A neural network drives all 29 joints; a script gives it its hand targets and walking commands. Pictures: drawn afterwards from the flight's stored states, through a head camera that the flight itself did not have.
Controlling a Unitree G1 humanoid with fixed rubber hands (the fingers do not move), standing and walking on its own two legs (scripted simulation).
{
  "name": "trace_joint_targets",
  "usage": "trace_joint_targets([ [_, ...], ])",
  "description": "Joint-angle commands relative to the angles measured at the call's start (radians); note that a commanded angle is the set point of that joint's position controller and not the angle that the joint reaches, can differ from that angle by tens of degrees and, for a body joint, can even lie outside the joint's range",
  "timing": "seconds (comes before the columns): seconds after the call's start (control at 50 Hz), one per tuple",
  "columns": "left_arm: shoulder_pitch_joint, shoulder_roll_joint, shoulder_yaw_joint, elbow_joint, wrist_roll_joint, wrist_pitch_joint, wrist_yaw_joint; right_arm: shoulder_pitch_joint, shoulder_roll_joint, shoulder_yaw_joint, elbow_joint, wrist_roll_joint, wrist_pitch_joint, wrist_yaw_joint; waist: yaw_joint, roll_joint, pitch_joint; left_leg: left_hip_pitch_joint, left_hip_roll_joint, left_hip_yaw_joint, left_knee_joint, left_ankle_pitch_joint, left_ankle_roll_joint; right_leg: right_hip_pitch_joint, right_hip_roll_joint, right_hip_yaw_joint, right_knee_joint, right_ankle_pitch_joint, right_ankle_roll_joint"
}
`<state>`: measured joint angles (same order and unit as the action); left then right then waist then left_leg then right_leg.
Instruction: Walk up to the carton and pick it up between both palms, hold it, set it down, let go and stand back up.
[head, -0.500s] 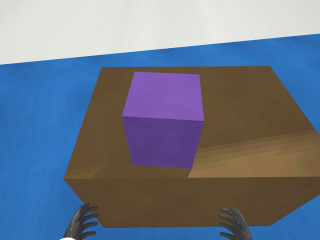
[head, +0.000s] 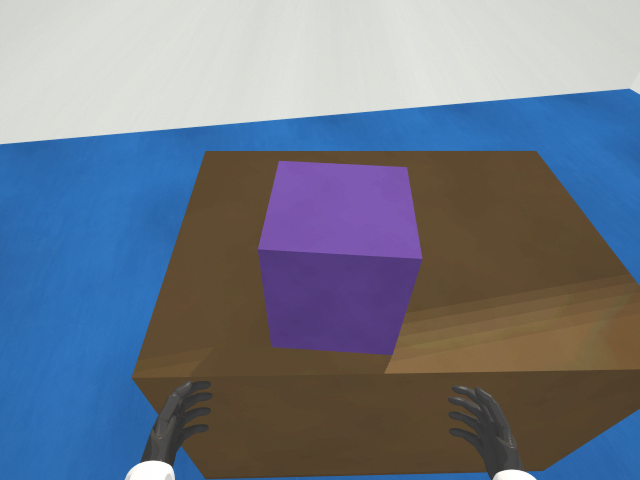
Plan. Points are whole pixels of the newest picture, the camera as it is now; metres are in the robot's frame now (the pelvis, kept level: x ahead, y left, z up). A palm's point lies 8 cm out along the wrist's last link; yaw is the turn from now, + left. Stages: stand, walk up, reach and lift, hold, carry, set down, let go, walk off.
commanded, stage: reach and lift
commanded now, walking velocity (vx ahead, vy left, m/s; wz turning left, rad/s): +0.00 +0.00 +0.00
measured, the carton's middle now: (336, 260) +0.47 -0.01 -0.02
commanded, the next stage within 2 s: none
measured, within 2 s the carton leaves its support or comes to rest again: neither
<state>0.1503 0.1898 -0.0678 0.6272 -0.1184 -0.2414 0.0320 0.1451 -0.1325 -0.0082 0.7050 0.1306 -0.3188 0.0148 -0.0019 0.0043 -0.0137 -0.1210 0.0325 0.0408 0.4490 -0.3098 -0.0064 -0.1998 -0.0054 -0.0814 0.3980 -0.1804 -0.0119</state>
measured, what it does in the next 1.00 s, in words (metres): stands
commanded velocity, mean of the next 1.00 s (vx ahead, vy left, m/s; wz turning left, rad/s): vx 0.00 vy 0.00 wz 0.00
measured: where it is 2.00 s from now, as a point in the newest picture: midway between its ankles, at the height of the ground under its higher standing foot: outside the picture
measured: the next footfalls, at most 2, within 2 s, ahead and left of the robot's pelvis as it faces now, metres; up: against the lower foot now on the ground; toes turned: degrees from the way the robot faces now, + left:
none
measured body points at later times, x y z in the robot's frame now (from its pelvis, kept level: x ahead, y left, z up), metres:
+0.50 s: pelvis -0.01 -0.01 -0.01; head -0.01 -0.01 +0.44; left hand +0.26 +0.20 -0.03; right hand +0.26 -0.22 -0.03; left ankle -0.04 +0.11 -0.74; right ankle +0.02 -0.12 -0.74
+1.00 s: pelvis -0.02 -0.01 -0.01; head -0.02 +0.00 +0.44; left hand +0.35 +0.19 +0.03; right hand +0.34 -0.23 +0.03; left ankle -0.04 +0.11 -0.74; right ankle +0.02 -0.12 -0.74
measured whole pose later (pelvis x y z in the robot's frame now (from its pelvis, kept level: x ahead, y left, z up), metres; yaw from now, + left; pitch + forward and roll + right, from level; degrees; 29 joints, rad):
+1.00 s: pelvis -0.02 -0.01 -0.01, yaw +0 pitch +6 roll +0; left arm -0.53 0.23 -0.04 1.04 -0.22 -0.23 0.05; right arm -0.49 -0.22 0.01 0.99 0.27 -0.21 -0.02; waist -0.02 -0.02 -0.12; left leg -0.33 0.03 0.04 0.51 -0.28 -0.01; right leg -0.42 -0.01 -0.08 0.47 -0.17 -0.03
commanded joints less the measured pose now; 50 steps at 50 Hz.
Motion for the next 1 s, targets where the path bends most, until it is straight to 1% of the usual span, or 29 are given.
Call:
trace_joint_targets([
  [0.0,-0.132,0.064,0.013,-0.083,-0.008,-0.057,0.019,-0.144,-0.122,-0.046,-0.1,0.006,-0.058,0.011,0.009,0.04,-0.06,-0.147,-0.01,-0.035,-0.065,0.32,-0.055,0.16,0.02,0.068,-0.014,0.113,-0.043],
  [0.06,-0.248,0.091,0.013,-0.079,-0.037,-0.093,0.028,-0.235,-0.111,-0.048,-0.138,0.002,-0.071,0.014,0.005,0.001,-0.103,-0.227,-0.015,-0.033,-0.062,0.186,-0.033,0.16,0.009,0.083,0.026,0.053,-0.037],
  [0.12,-0.313,0.075,-0.019,-0.101,-0.067,-0.143,0.049,-0.289,-0.127,-0.075,-0.128,0.006,-0.1,0.015,-0.006,0.025,-0.191,-0.239,-0.008,-0.038,-0.044,0.22,-0.041,0.142,0.014,0.078,0.071,0.101,-0.041],
  [0.14,-0.273,0.08,-0.009,-0.03,-0.062,-0.153,0.049,-0.259,-0.108,-0.054,-0.085,0.01,-0.102,0.017,-0.003,0.01,-0.187,-0.234,-0.013,-0.031,-0.035,0.239,-0.037,0.161,0.013,0.075,0.072,0.131,-0.032],
  [0.2,-0.316,0.08,0.021,-0.006,-0.045,-0.181,0.037,-0.302,-0.118,-0.049,-0.032,0.039,-0.134,0.015,-0.001,0.037,-0.229,-0.234,-0.024,-0.039,-0.003,0.287,-0.042,0.163,0.012,0.086,0.081,0.174,-0.031],
  [0.22,-0.269,0.073,-0.001,0.006,-0.049,-0.194,0.038,-0.281,-0.125,-0.051,-0.002,0.037,-0.148,0.014,-0.015,0.025,-0.215,-0.21,-0.017,-0.043,0.0,0.297,-0.047,0.154,0.017,0.076,0.087,0.177,-0.037],
  [0.24,-0.302,0.088,0.018,0.003,-0.044,-0.206,0.037,-0.322,-0.122,-0.036,-0.022,0.046,-0.165,0.013,0.003,0.003,-0.238,-0.213,-0.021,-0.04,0.008,0.303,-0.044,0.153,0.018,0.078,0.087,0.179,-0.034],
  [0.26,-0.277,0.077,0.02,0.067,-0.041,-0.207,0.033,-0.341,-0.116,-0.02,0.006,0.048,-0.167,0.01,0.004,-0.007,-0.2,-0.238,-0.027,-0.038,0.013,0.27,-0.038,0.153,0.015,0.082,0.091,0.165,-0.029],
  [0.28,-0.298,0.082,0.025,0.047,-0.043,-0.215,0.03,-0.354,-0.12,-0.014,0.0,0.057,-0.176,0.01,0.015,0.015,-0.192,-0.269,-0.025,-0.037,0.008,0.242,-0.036,0.155,0.01,0.092,0.085,0.141,-0.039],
  [0.3,-0.321,0.075,0.008,0.083,-0.046,-0.217,0.025,-0.369,-0.102,-0.018,0.046,0.056,-0.17,0.01,-0.011,-0.007,-0.154,-0.281,-0.029,-0.038,0.007,0.212,-0.03,0.146,0.011,0.094,0.088,0.131,-0.033],
  [0.32,-0.384,0.094,0.022,0.078,-0.052,-0.224,0.027,-0.41,-0.119,-0.02,0.05,0.065,-0.175,0.011,0.004,0.018,-0.156,-0.304,-0.034,-0.031,0.001,0.184,-0.031,0.132,0.006,0.097,0.092,0.105,-0.032],
  [0.34,-0.369,0.078,0.013,0.08,-0.063,-0.224,0.028,-0.397,-0.117,-0.015,0.058,0.063,-0.172,0.013,-0.005,0.011,-0.136,-0.323,-0.032,-0.033,0.005,0.169,-0.024,0.133,0.009,0.096,0.1,0.083,-0.034],
  [0.36,-0.454,0.099,0.006,0.074,-0.079,-0.225,0.032,-0.465,-0.137,-0.038,0.045,0.058,-0.173,0.01,-0.024,0.02,-0.157,-0.336,-0.026,-0.035,-0.004,0.13,-0.024,0.132,0.003,0.097,0.098,0.051,-0.037],
  [0.4,-0.477,0.116,0.005,0.079,-0.088,-0.226,0.029,-0.478,-0.124,-0.018,0.022,0.065,-0.165,0.006,-0.025,-0.015,-0.213,-0.34,-0.036,-0.026,0.012,0.153,-0.015,0.131,0.004,0.102,0.11,0.105,-0.027],
  [0.42,-0.52,0.128,0.02,0.064,-0.096,-0.228,0.032,-0.531,-0.133,-0.028,-0.005,0.064,-0.164,0.002,-0.011,-0.001,-0.268,-0.355,-0.041,-0.029,0.016,0.133,-0.014,0.144,-0.002,0.109,0.126,0.104,-0.027],
  [0.46,-0.493,0.133,0.034,0.104,-0.081,-0.216,0.031,-0.498,-0.117,-0.011,0.045,0.082,-0.144,-0.007,-0.017,-0.01,-0.25,-0.369,-0.042,-0.021,0.015,0.149,-0.011,0.177,-0.003,0.111,0.117,0.136,-0.023],
  [0.5,-0.597,0.147,0.023,0.119,-0.11,-0.199,0.026,-0.598,-0.138,-0.024,0.022,0.072,-0.119,-0.016,-0.024,-0.019,-0.314,-0.395,-0.046,-0.016,0.012,0.101,-0.004,0.161,-0.008,0.11,0.127,0.095,-0.023],
  [0.56,-0.689,0.146,-0.001,0.09,-0.152,-0.188,0.031,-0.662,-0.148,-0.032,0.021,0.084,-0.094,-0.022,-0.042,0.023,-0.378,-0.373,-0.048,-0.027,0.036,0.187,-0.014,0.137,-0.003,0.115,0.144,0.156,-0.024],
  [0.58,-0.616,0.131,0.011,0.12,-0.137,-0.186,0.024,-0.586,-0.134,-0.016,0.069,0.094,-0.09,-0.024,-0.037,0.019,-0.379,-0.345,-0.047,-0.028,0.039,0.239,-0.018,0.152,0.003,0.11,0.14,0.201,-0.024],
  [0.62,-0.651,0.154,0.03,0.116,-0.119,-0.172,0.01,-0.642,-0.168,-0.004,0.046,0.092,-0.092,-0.03,-0.026,-0.016,-0.396,-0.307,-0.045,-0.035,0.044,0.299,-0.022,0.165,0.008,0.102,0.126,0.264,-0.019],
  [0.64,-0.666,0.159,0.036,0.108,-0.117,-0.162,0.009,-0.665,-0.175,-0.008,0.04,0.105,-0.088,-0.032,-0.027,-0.001,-0.395,-0.29,-0.042,-0.036,0.038,0.32,-0.031,0.158,0.012,0.091,0.121,0.259,-0.018],
  [0.66,-0.674,0.165,0.052,0.16,-0.094,-0.136,0.006,-0.689,-0.174,-0.007,0.089,0.113,-0.072,-0.034,-0.016,0.006,-0.352,-0.304,-0.051,-0.03,0.035,0.303,-0.023,0.159,0.008,0.102,0.111,0.239,-0.015],
  [0.72,-0.721,0.132,0.039,0.198,-0.114,-0.089,-0.002,-0.748,-0.175,0.006,0.075,0.121,-0.033,-0.035,-0.015,-0.048,-0.331,-0.308,-0.035,-0.035,-0.01,0.203,-0.009,0.139,0.011,0.092,0.076,0.132,-0.015],
  [0.78,-0.864,0.126,0.015,0.145,-0.147,-0.052,0.02,-0.853,-0.197,-0.014,0.064,0.131,0.018,-0.019,-0.019,0.015,-0.359,-0.279,-0.032,-0.043,-0.021,0.197,-0.028,0.079,0.02,0.079,0.062,0.063,-0.031],
  [0.88,-0.966,0.156,0.051,0.201,-0.106,-0.037,0.025,-0.931,-0.182,-0.024,0.105,0.124,0.057,-0.029,-0.012,0.02,-0.413,-0.292,-0.05,-0.015,-0.017,0.202,-0.02,0.098,0.006,0.091,0.05,0.101,-0.021],
  [0.9,-0.955,0.145,0.043,0.241,-0.106,-0.031,0.022,-0.936,-0.186,-0.017,0.127,0.12,0.063,-0.035,-0.023,-0.006,-0.395,-0.29,-0.043,-0.02,-0.017,0.199,-0.015,0.097,0.012,0.087,0.053,0.115,-0.02],
  [0.94,-0.964,0.156,0.068,0.281,-0.094,-0.022,0.014,-0.948,-0.18,0.011,0.155,0.148,0.079,-0.038,-0.008,-0.013,-0.393,-0.31,-0.044,-0.02,-0.022,0.2,-0.004,0.121,0.01,0.093,0.052,0.121,-0.013],
  [0.96,-1.083,0.183,0.077,0.284,-0.106,-0.018,0.013,-1.066,-0.209,-0.003,0.131,0.147,0.084,-0.042,-0.002,-0.012,-0.448,-0.331,-0.046,-0.016,-0.019,0.173,-0.001,0.12,0.009,0.091,0.058,0.108,-0.015],
  [0.98,-1.04,0.164,0.06,0.279,-0.102,-0.017,0.015,-1.017,-0.208,-0.003,0.16,0.143,0.084,-0.044,-0.017,0.001,-0.464,-0.318,-0.046,-0.01,-0.014,0.232,-0.011,0.129,0.015,0.086,0.064,0.165,-0.019],
])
